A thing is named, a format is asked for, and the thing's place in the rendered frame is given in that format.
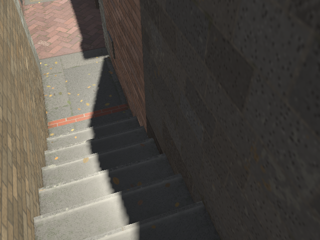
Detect stairs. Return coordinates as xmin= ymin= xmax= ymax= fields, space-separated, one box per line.
xmin=34 ymin=117 xmax=221 ymax=240

